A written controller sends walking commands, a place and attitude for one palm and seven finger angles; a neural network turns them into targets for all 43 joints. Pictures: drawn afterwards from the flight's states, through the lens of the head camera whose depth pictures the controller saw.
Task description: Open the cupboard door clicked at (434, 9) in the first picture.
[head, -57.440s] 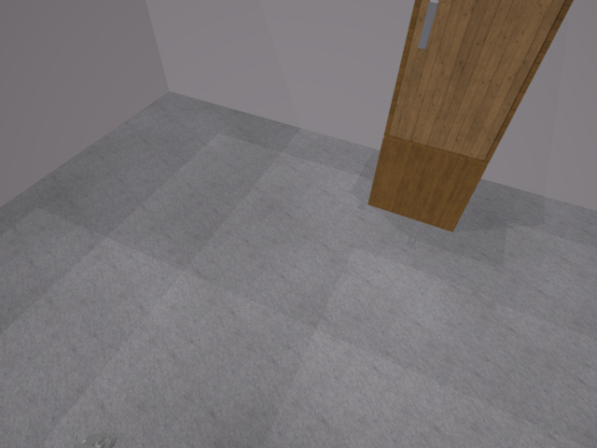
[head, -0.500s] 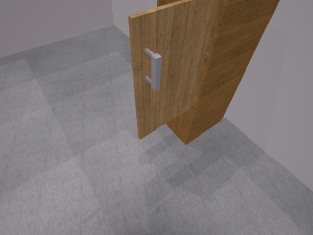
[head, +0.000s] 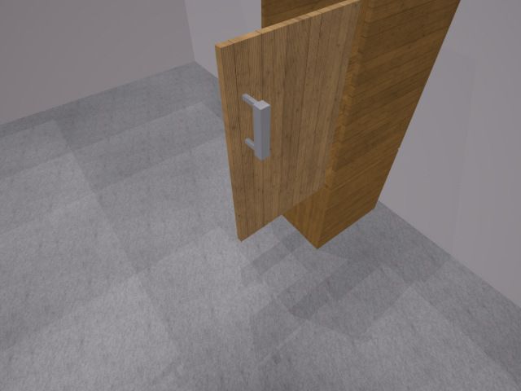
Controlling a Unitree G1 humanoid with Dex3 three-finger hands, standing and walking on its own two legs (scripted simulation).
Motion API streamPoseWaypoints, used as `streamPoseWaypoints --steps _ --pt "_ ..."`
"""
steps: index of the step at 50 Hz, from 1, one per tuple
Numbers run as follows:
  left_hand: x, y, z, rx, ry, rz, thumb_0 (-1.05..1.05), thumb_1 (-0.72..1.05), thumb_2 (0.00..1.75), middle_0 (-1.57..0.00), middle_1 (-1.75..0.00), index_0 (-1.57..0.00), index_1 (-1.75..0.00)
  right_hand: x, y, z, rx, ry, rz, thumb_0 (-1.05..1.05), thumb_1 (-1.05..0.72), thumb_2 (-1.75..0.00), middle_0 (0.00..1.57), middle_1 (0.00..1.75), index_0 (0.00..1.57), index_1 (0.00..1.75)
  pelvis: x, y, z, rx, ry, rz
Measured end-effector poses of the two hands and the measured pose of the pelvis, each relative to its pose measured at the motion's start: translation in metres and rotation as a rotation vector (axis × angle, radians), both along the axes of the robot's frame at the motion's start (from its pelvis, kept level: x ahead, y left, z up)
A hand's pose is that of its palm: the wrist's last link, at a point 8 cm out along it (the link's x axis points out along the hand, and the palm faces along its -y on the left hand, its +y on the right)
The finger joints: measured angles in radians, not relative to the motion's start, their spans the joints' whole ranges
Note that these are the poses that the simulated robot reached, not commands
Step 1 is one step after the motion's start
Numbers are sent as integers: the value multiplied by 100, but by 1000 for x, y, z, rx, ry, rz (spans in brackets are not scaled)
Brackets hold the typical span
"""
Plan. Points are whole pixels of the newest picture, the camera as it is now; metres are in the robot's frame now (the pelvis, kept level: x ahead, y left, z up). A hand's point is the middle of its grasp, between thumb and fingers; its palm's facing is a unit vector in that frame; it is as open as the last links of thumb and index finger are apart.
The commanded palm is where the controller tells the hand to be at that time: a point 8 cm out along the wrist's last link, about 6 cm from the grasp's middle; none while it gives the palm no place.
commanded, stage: let the arm hang, fingers relaxed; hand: left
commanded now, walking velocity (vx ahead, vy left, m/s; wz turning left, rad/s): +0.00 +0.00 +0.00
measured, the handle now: (255, 126) +0.59 +0.04 +0.08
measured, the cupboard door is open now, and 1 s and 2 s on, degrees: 92 92 92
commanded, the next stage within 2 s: look to check the result in 0.24 s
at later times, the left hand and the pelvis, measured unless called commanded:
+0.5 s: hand out of the picture +0.00 +0.18 -0.17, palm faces +0.03 -0.98 -0.21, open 7.4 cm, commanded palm none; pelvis +0.01 +0.00 +0.00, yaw +0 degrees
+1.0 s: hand out of the picture +0.04 +0.20 -0.17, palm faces +0.01 -0.97 -0.25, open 7.4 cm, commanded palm none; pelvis +0.01 +0.00 +0.00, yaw +0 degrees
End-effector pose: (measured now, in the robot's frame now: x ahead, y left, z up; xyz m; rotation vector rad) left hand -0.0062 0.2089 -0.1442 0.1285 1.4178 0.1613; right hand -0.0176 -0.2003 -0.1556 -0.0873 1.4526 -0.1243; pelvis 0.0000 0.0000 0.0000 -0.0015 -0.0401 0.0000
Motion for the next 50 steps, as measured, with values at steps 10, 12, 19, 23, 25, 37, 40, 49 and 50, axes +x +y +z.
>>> streamPoseWaypoints --steps 10,12,19,23,25,37,40,49,50 --pt "4 9 0 10 -4 -6 1 92 90 -20 -30 -20 -30 4 -6 3 -22 -12 -6 0 -91 -89 20 30 20 30 2 2 0 0 5 -3" --pt "3 10 0 12 1 -6 1 91 90 -20 -30 -20 -30 5 -7 4 -25 -11 -5 0 -91 -89 20 30 20 30 2 2 0 0 6 -3" --pt "3 15 1 17 13 -5 1 91 90 -20 -30 -20 -30 11 -9 4 -31 -11 2 0 -91 -89 20 30 20 30 5 3 1 1 8 -3" --pt "5 17 2 21 12 -6 1 91 90 -20 -30 -20 -30 16 -10 5 -34 -20 7 0 -91 -89 20 30 20 30 6 4 1 1 7 -3" --pt "6 18 2 22 9 -7 1 91 90 -20 -30 -20 -30 20 -11 5 -36 -26 9 0 -91 -89 20 30 20 30 7 4 1 1 7 -3" --pt "22 25 5 36 -22 -21 1 91 90 -20 -30 -20 -30 39 -22 8 -60 -62 27 0 -91 -89 20 30 20 30 10 4 3 1 5 -2" --pt "26 28 6 41 -28 -27 1 91 90 -20 -30 -20 -30 43 -26 9 -67 -67 30 0 -91 -89 20 30 20 30 10 4 3 1 7 -2" --pt "41 40 9 65 -57 -38 1 91 90 -21 -30 -20 -30 55 -38 14 -95 -86 39 0 -91 -89 20 30 20 30 13 4 4 0 7 -2" --pt "43 41 10 68 -61 -40 1 91 90 -21 -30 -20 -30 56 -39 14 -98 -89 40 0 -91 -89 20 30 20 30 13 4 4 0 6 -2"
